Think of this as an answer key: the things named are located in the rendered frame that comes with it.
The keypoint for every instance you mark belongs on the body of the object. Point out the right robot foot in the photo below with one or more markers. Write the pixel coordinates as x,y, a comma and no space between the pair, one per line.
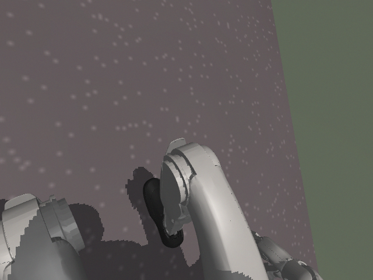
151,194

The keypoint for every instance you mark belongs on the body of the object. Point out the right robot hand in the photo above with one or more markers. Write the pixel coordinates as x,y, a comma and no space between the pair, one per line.
272,253

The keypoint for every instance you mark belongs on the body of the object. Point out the right robot arm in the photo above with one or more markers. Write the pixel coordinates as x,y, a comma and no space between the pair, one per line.
298,270

